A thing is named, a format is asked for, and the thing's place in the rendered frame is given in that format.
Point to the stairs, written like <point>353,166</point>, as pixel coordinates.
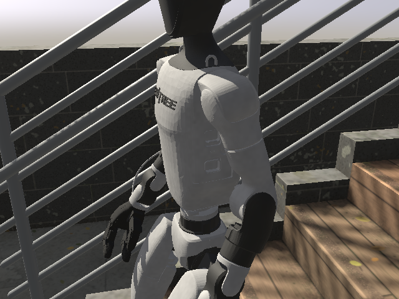
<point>340,249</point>

